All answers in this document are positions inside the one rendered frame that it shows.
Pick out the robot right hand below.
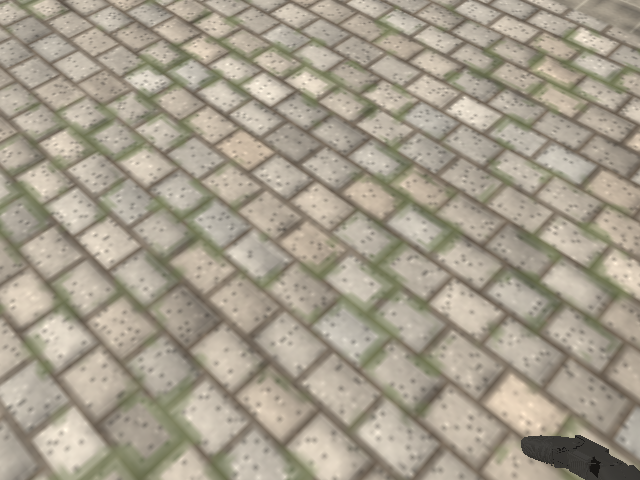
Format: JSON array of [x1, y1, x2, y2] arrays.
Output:
[[521, 435, 640, 480]]

